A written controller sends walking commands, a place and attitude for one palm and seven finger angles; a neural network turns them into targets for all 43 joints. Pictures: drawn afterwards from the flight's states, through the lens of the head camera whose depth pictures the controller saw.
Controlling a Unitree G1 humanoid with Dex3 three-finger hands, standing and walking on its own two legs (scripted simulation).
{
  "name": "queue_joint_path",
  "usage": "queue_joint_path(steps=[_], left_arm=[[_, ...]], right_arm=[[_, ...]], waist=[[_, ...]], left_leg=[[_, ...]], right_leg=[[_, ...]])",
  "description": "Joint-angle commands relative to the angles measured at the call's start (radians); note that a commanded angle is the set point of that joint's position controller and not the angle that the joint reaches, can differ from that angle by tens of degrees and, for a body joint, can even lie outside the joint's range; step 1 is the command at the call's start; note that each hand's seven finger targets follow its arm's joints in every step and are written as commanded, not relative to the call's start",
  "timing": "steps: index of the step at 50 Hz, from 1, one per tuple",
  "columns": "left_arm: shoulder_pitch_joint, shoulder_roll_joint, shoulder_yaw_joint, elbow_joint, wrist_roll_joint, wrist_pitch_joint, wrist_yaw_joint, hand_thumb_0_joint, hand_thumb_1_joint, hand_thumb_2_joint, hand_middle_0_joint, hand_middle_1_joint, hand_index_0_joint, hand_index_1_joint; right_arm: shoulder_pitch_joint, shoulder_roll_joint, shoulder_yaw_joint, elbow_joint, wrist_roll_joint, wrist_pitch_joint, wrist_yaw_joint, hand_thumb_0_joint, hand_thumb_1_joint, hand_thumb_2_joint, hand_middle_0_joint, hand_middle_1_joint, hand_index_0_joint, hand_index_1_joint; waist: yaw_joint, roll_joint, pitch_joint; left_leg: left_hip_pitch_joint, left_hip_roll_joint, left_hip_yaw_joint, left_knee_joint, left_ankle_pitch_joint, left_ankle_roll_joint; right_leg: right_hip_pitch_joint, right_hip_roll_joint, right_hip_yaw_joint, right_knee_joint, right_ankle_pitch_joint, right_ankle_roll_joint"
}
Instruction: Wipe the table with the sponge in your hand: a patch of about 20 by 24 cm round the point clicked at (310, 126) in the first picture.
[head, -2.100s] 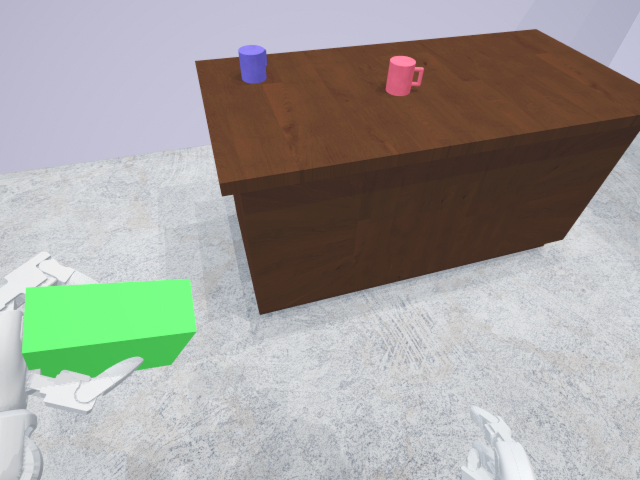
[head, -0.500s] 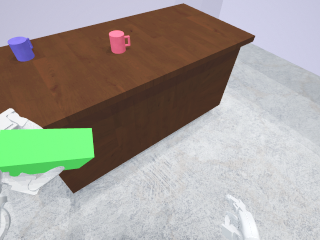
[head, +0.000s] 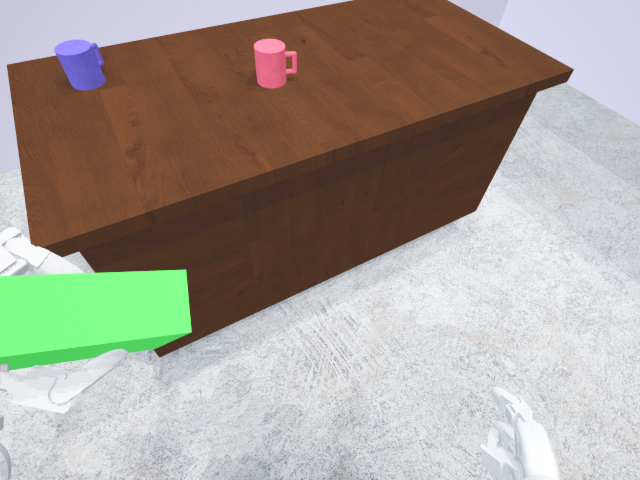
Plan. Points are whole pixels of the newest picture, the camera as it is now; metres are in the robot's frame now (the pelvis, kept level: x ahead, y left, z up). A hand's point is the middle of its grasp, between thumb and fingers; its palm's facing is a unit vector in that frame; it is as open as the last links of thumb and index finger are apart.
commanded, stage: take the last steps up to it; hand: left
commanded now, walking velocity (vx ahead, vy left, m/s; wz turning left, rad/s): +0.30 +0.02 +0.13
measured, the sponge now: (120, 318) +0.23 +0.19 +0.16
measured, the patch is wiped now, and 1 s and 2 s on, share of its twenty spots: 0.00 0.00 0.00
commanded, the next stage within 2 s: come to a stop and stand still in 1.94 s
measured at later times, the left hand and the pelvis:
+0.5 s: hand (69, 354) +0.19 +0.20 +0.18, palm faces +0.45 -0.78 -0.44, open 9.6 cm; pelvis +0.00 -0.05 +0.02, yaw +5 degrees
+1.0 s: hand (116, 261) +0.28 +0.20 +0.18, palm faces +0.47 -0.74 -0.49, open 9.6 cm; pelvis +0.08 -0.06 +0.00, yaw +5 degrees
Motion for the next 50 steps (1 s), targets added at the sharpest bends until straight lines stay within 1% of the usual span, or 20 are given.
queue_joint_path(steps=[1, 5, 12, 13, 14, 15, 17, 20, 26, 31, 32, 34, 35, 36, 40, 46, 47, 48, 49, 50], left_arm=[[-0.039, 0.133, 0.104, -0.182, -0.014, -0.078, 0.013, 0.000, 0.100, 1.300, -1.200, -1.600, -1.200, -1.600], [-0.160, 0.116, 0.049, -0.170, 0.009, -0.064, -0.002, 0.000, 0.100, 1.300, -1.200, -1.600, -1.200, -1.600], [-0.197, 0.112, 0.036, -0.056, 0.006, -0.039, -0.005, 0.000, 0.100, 1.300, -1.200, -1.600, -1.200, -1.600], [-0.214, 0.120, 0.037, -0.046, 0.013, -0.040, -0.004, 0.000, 0.100, 1.300, -1.200, -1.600, -1.200, -1.600], [-0.223, 0.166, 0.066, -0.036, 0.014, -0.038, -0.001, 0.000, 0.100, 1.300, -1.200, -1.600, -1.200, -1.600], [-0.261, 0.190, 0.087, -0.045, 0.002, -0.031, 0.002, 0.000, 0.100, 1.300, -1.200, -1.600, -1.200, -1.600], [-0.221, 0.179, 0.093, -0.027, -0.005, -0.057, -0.007, 0.000, 0.100, 1.300, -1.200, -1.600, -1.200, -1.600], [-0.209, 0.152, 0.081, -0.050, 0.001, -0.082, -0.022, 0.000, 0.100, 1.300, -1.200, -1.600, -1.200, -1.600], [-0.141, 0.147, 0.089, -0.055, -0.005, -0.079, 0.005, 0.000, 0.100, 1.300, -1.200, -1.600, -1.200, -1.600], [-0.207, 0.131, 0.055, -0.096, -0.007, -0.061, 0.021, 0.000, 0.100, 1.300, -1.200, -1.600, -1.200, -1.600], [-0.217, 0.135, 0.057, -0.107, -0.006, -0.067, 0.022, 0.000, 0.100, 1.300, -1.200, -1.600, -1.200, -1.600], [-0.237, 0.121, 0.051, -0.128, -0.008, -0.083, 0.023, 0.000, 0.100, 1.300, -1.200, -1.600, -1.200, -1.600], [-0.243, 0.165, 0.071, -0.110, 0.004, -0.095, 0.012, 0.000, 0.100, 1.300, -1.200, -1.600, -1.200, -1.600], [-0.227, 0.170, 0.080, -0.109, 0.010, -0.095, 0.006, 0.000, 0.100, 1.300, -1.200, -1.600, -1.200, -1.600], [-0.107, 0.154, 0.104, -0.169, 0.003, -0.089, -0.004, 0.000, 0.100, 1.300, -1.200, -1.600, -1.200, -1.600], [-0.137, 0.116, 0.082, -0.065, -0.002, -0.077, -0.008, 0.000, 0.100, 1.300, -1.200, -1.600, -1.200, -1.600], [-0.145, 0.120, 0.086, -0.031, 0.001, -0.072, -0.008, 0.000, 0.100, 1.300, -1.200, -1.600, -1.200, -1.600], [-0.165, 0.134, 0.088, -0.013, 0.006, -0.068, -0.008, 0.000, 0.100, 1.300, -1.200, -1.600, -1.200, -1.600], [-0.177, 0.180, 0.115, -0.005, 0.010, -0.063, -0.002, 0.000, 0.100, 1.300, -1.200, -1.600, -1.200, -1.600], [-0.214, 0.191, 0.131, -0.002, -0.001, -0.058, -0.001, 0.000, 0.100, 1.300, -1.200, -1.600, -1.200, -1.600]], right_arm=[[-0.025, -0.080, -0.021, -0.130, -0.002, -0.056, 0.004, 0.000, -0.900, -0.900, 0.200, 0.300, 0.200, 0.300], [-0.029, -0.093, -0.029, -0.091, 0.014, -0.086, 0.018, 0.000, -0.900, -0.900, 0.200, 0.300, 0.200, 0.300], [-0.056, -0.085, -0.006, -0.076, 0.004, -0.074, 0.007, 0.000, -0.900, -0.900, 0.200, 0.300, 0.200, 0.300], [-0.053, -0.070, -0.005, -0.077, 0.004, -0.067, 0.007, 0.000, -0.900, -0.900, 0.200, 0.300, 0.200, 0.300], [-0.057, -0.045, 0.000, -0.084, 0.003, -0.058, 0.008, 0.000, -0.900, -0.900, 0.200, 0.300, 0.200, 0.300], [-0.096, -0.068, -0.012, -0.094, 0.007, -0.068, 0.013, 0.000, -0.900, -0.900, 0.200, 0.300, 0.200, 0.300], [-0.085, -0.057, 0.002, -0.059, 0.000, -0.071, 0.010, 0.000, -0.900, -0.900, 0.200, 0.300, 0.200, 0.300], [-0.081, -0.044, 0.009, -0.059, 0.002, -0.056, 0.011, 0.000, -0.900, -0.900, 0.200, 0.300, 0.200, 0.300], [-0.054, -0.043, -0.004, -0.101, 0.000, -0.073, 0.002, 0.000, -0.900, -0.900, 0.200, 0.300, 0.200, 0.300], [-0.030, -0.066, -0.014, -0.106, 0.000, -0.077, -0.006, 0.000, -0.900, -0.900, 0.200, 0.300, 0.200, 0.300], [-0.022, -0.081, -0.023, -0.108, 0.001, -0.075, -0.012, 0.000, -0.900, -0.900, 0.200, 0.300, 0.200, 0.300], [-0.019, -0.106, -0.025, -0.118, 0.010, -0.075, -0.006, 0.000, -0.900, -0.900, 0.200, 0.300, 0.200, 0.300], [-0.036, -0.086, -0.015, -0.103, -0.001, -0.082, -0.005, 0.000, -0.900, -0.900, 0.200, 0.300, 0.200, 0.300], [-0.043, -0.068, -0.011, -0.097, -0.002, -0.088, 0.000, 0.000, -0.900, -0.900, 0.200, 0.300, 0.200, 0.300], [-0.032, -0.083, -0.024, -0.081, 0.006, -0.105, 0.013, 0.000, -0.900, -0.900, 0.200, 0.300, 0.200, 0.300], [-0.041, -0.076, -0.014, -0.076, 0.006, -0.105, 0.004, 0.000, -0.900, -0.900, 0.200, 0.300, 0.200, 0.300], [-0.042, -0.072, -0.015, -0.072, 0.008, -0.098, 0.001, 0.000, -0.900, -0.900, 0.200, 0.300, 0.200, 0.300], [-0.039, -0.057, -0.016, -0.069, 0.010, -0.090, 0.001, 0.000, -0.900, -0.900, 0.200, 0.300, 0.200, 0.300], [-0.043, -0.029, -0.009, -0.080, 0.012, -0.082, 0.004, 0.000, -0.900, -0.900, 0.200, 0.300, 0.200, 0.300], [-0.085, -0.057, -0.011, -0.093, 0.007, -0.093, 0.014, 0.000, -0.900, -0.900, 0.200, 0.300, 0.200, 0.300]], waist=[[0.030, 0.347, -0.173], [0.031, 0.248, -0.142], [0.044, 0.229, -0.101], [0.044, 0.111, -0.094], [0.048, -0.140, -0.080], [0.070, -0.285, -0.073], [0.043, -0.082, -0.024], [0.035, -0.053, -0.086], [0.067, -0.126, -0.163], [0.046, -0.045, -0.148], [0.038, 0.028, -0.151], [0.027, 0.319, -0.162], [0.024, 0.379, -0.153], [0.024, 0.306, -0.102], [0.047, 0.242, -0.131], [0.041, 0.234, -0.131], [0.046, 0.180, -0.141], [0.053, 0.021, -0.150], [0.057, -0.281, -0.157], [0.075, -0.292, -0.158]], left_leg=[[0.119, 0.338, -0.415, -0.263, 0.390, 0.190], [0.144, 0.263, -0.292, -0.226, 0.271, 0.191], [-0.156, 0.177, -0.179, -0.184, -0.208, 0.121], [-0.248, 0.122, -0.114, -0.040, -0.267, 0.085], [-0.395, 0.016, -0.010, 0.223, -0.298, 0.035], [-0.453, -0.016, -0.037, 0.493, -0.282, 0.011], [-0.433, 0.043, -0.104, 0.635, -0.116, -0.008], [-0.367, 0.070, -0.056, 0.527, -0.041, -0.020], [-0.204, 0.041, 0.063, 0.137, -0.043, 0.009], [0.039, 0.027, 0.097, -0.108, -0.003, 0.024], [0.134, 0.058, 0.050, -0.154, -0.011, 0.046], [0.337, 0.340, -0.401, -0.267, 0.140, 0.198], [0.271, 0.419, -0.531, -0.334, 0.023, 0.252], [0.208, 0.425, -0.539, -0.347, -0.012, 0.278], [0.124, 0.311, -0.206, -0.294, 0.132, 0.207], [-0.010, 0.237, -0.033, -0.165, 0.011, 0.115], [-0.063, 0.211, 0.000, -0.072, -0.035, 0.095], [-0.158, 0.152, 0.051, 0.140, -0.096, 0.071], [-0.380, 0.021, 0.099, 0.436, -0.242, 0.025], [-0.437, 0.024, -0.028, 0.605, -0.295, 0.015]], right_leg=[[-0.130, 0.041, 0.103, 0.245, -0.295, 0.061], [-0.178, 0.035, 0.103, 0.248, -0.173, 0.063], [0.208, 0.066, 0.038, -0.162, -0.108, 0.043], [0.258, -0.010, 0.148, -0.255, -0.163, 0.000], [0.276, -0.203, 0.463, -0.395, -0.320, -0.095], [0.217, -0.356, 0.706, -0.499, -0.410, -0.150], [0.133, -0.314, 0.577, -0.483, -0.236, -0.167], [0.166, -0.237, 0.286, -0.407, 0.114, -0.120], [0.242, -0.214, 0.260, -0.372, 0.106, -0.137], [0.146, -0.160, 0.233, -0.261, -0.055, -0.093], [0.077, -0.123, 0.210, -0.157, -0.052, -0.064], [-0.228, 0.058, 0.073, 0.235, -0.226, 0.025], [-0.287, 0.042, 0.132, 0.420, -0.325, 0.020], [-0.322, 0.008, 0.179, 0.484, -0.276, 0.022], [-0.230, -0.015, 0.109, 0.327, -0.119, 0.048], [0.098, 0.068, -0.038, -0.075, -0.015, 0.062], [0.184, 0.057, -0.018, -0.137, -0.006, 0.051], [0.255, -0.034, 0.130, -0.221, -0.042, 0.006], [0.350, -0.264, 0.541, -0.340, -0.015, -0.109], [0.300, -0.369, 0.714, -0.405, -0.089, -0.165]])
